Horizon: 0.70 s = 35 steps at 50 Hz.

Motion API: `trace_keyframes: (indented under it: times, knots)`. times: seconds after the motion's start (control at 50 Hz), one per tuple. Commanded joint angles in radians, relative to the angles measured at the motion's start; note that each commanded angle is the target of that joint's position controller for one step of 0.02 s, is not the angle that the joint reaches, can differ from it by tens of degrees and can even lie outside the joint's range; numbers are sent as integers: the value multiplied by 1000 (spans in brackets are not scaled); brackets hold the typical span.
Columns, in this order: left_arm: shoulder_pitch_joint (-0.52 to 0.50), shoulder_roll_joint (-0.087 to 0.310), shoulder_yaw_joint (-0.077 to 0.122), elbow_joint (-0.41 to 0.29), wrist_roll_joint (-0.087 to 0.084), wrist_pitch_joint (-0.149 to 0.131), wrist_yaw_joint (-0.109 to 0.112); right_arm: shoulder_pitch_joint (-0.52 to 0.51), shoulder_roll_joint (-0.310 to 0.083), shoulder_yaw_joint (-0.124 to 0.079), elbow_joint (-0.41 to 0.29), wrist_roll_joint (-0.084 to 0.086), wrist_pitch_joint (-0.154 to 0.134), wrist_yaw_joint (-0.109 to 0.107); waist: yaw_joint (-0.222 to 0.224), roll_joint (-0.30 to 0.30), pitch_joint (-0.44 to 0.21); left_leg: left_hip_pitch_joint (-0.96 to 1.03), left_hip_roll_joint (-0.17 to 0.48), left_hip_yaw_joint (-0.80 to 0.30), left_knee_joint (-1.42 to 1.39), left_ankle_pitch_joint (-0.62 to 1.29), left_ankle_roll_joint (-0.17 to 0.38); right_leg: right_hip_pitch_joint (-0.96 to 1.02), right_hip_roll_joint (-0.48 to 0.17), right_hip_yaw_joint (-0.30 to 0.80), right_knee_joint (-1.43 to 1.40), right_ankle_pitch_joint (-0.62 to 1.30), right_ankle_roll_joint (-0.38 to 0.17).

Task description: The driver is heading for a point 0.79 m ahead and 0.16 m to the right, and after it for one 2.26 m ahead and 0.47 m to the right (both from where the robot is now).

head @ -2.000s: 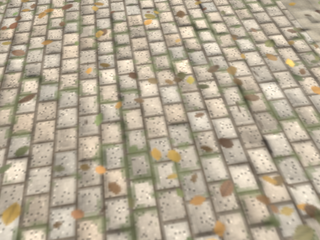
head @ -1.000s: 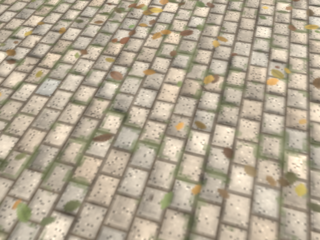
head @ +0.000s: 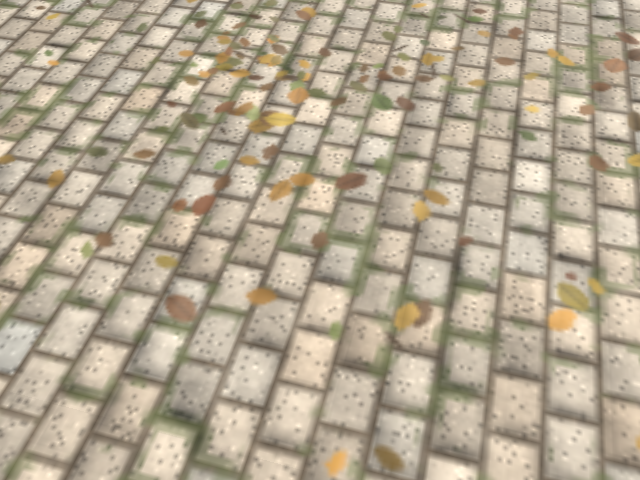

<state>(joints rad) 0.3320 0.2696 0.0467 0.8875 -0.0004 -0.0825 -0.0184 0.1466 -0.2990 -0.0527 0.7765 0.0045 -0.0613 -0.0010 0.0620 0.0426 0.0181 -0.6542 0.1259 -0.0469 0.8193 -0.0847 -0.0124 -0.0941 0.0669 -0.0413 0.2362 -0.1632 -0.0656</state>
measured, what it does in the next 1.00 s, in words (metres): walks ahead: left foot, then right foot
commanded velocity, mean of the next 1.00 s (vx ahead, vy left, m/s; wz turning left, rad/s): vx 0.14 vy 0.00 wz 0.00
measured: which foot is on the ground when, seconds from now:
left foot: up 0.00-0.18, down 0.20-1.00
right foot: down 0.00-0.20, up 0.22-0.52, down 0.54-1.00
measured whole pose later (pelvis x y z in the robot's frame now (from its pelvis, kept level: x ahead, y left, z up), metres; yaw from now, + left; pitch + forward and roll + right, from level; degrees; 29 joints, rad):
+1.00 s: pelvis +0.25 +0.03 -0.01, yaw +0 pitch -1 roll +0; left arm 0.18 0.22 0.03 1.04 0.00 0.00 0.03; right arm 0.13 -0.25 -0.03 1.05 0.00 0.01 -0.03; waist 0.00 0.00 0.04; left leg -0.21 0.00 0.02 0.47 -0.24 0.01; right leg -0.17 -0.02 0.00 0.48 -0.29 0.02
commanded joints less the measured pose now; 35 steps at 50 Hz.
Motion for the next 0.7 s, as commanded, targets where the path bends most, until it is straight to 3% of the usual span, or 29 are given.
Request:
trace_keyframes:
  times: [0.02, 0.08, 0.12, 0.16, 0.18, 0.2, 0.22, 0.24, 0.26, 0.28, 0.3, 0.32, 0.38, 0.42, 0.48, 0.52, 0.54, 0.56, 0.58, 0.62, 0.7]
  knots:
    - [-32, 173, 37, -51, -9, -13, 13, -71, -30, 0, -64, 2, -15, 9, -10, -95, 30, 44, -15, 22, -159, 157, -6, -49, -244, 124, -129, 174, -139]
    - [20, 175, 37, -16, -11, 3, 17, -154, -29, 3, -89, 3, -25, 23, 17, -89, 52, 73, -49, 37, -260, 192, 3, 7, -257, 106, -79, 278, -127]
    - [28, 179, 38, 0, -10, 19, 23, -161, -42, -2, -97, -1, -32, 35, 5, -109, 30, 102, -69, 31, -306, 164, 26, 71, -273, 103, 0, 399, -101]
    - [2, 190, 42, 4, -12, 30, 29, -96, -74, -14, -77, -8, -35, 39, -41, -131, -19, 200, -93, 32, -338, 130, 55, 106, -278, 112, 94, 499, -69]
    - [-26, 188, 41, -2, -14, 34, 32, -1, -97, -26, -43, -16, -37, 35, -95, -123, -69, 328, -117, 53, -377, 170, 76, 98, -244, 96, 195, 578, -44]
    - [-5, 161, 31, -6, -4, 34, 33, 90, -150, -43, -16, -26, -39, 28, -125, -70, -150, 510, -68, 28, -381, 431, 105, 38, -181, 61, 352, 504, 0]
    - [83, 88, 4, -18, 26, 23, 29, 171, -214, -49, -9, -50, -33, 19, -106, 100, -306, 863, 155, -205, -278, 799, 218, -227, -90, 32, 652, 89, 60]
    - [202, 35, -15, 25, 11, 20, 22, 191, -170, -35, 3, -37, -16, 22, -89, 239, -444, 997, 302, -421, -302, 863, 351, -384, -7, 99, 890, -537, 101]
    - [160, 137, 11, 34, -14, 26, 19, 180, -130, -26, 3, -11, -3, 28, -115, 131, -417, 904, 254, -398, -357, 638, 329, -409, -45, 172, 965, -546, 100]
    - [65, 157, 20, 8, -31, 36, 24, 94, -116, -20, -5, -3, 2, 26, -101, 83, -266, 773, 212, -313, -405, 489, 289, -476, -81, 133, 966, -494, 101]
    - [10, 142, 21, 0, -22, 50, 35, 21, -87, -10, -11, -9, 3, 24, -81, 28, -182, 640, 171, -258, -450, 387, 262, -471, -118, 115, 918, -425, 110]
    - [-4, 128, 23, 0, -10, 69, 46, -38, -61, -1, -13, -17, 3, 23, -50, 26, -133, 510, 144, -208, -493, 314, 243, -408, -149, 118, 849, -368, 116]
    - [36, 73, 15, 17, 2, 100, 64, -106, -57, -1, 6, -41, -1, 21, -3, 94, -118, 325, 82, -102, -558, 249, 235, -215, -146, 86, 662, -271, 130]
    - [10, 67, 12, 16, 7, 103, 67, -100, -65, -3, 27, -36, 1, 14, -15, 92, -138, 324, 76, -83, -567, 178, 237, -158, -143, 78, 540, -198, 124]
    - [-27, 76, 16, 20, 9, 110, 62, -101, -75, -1, 54, -22, 17, 4, -21, 70, -119, 294, 67, -92, -587, -129, 212, -78, -131, 61, 393, -59, 106]
    - [-45, 74, 16, 23, 25, 108, 58, -94, -50, 10, 74, -14, 25, 2, -13, 48, -67, 244, 27, -88, -587, -349, 153, -14, -124, 54, 268, 11, 81]
    - [-60, 89, 16, 13, 32, 106, 59, -62, -31, 18, 93, -17, 27, 2, -20, 19, -34, 233, 0, -83, -573, -414, 108, -8, -163, 98, 199, 46, 63]
    - [-77, 140, 23, 4, 24, 103, 63, -30, -38, 15, 102, -24, 27, 3, -57, -50, -3, 240, -51, -50, -532, -410, 71, -39, -204, 130, 177, 48, 43]
    - [-99, 166, 34, 26, 11, 99, 60, -9, -33, 13, 104, -21, 34, -4, -88, -166, 20, 317, -103, 17, -505, -325, 46, -168, -176, 123, 161, -156, 26]
    - [-126, 84, 15, 33, 19, 80, 54, -29, -43, 11, 115, -20, 44, -15, -79, -157, 19, 431, -102, 30, -444, -204, 42, -244, -161, 118, 113, -189, 53]
    - [-118, 86, 13, 60, 7, 57, 51, -12, -39, 10, 153, -18, 48, -18, -69, -106, -29, 457, -95, 32, -420, -47, 57, -149, -145, 96, 162, 33, 70]
Velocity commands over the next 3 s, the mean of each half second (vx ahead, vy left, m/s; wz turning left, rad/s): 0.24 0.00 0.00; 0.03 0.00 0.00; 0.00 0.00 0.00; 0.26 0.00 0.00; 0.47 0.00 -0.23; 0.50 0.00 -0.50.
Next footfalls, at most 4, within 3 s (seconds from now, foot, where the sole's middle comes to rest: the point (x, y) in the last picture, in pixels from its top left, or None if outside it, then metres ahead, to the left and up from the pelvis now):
0.20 left None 0.30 0.15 -0.79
0.54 right None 0.27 -0.09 -0.79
2.22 left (295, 400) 0.66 0.15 -0.79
2.78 right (424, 306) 0.93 -0.15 -0.79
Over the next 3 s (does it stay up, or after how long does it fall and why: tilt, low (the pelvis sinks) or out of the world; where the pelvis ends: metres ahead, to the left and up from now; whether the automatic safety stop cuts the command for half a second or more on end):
stays up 0.90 -0.07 0.00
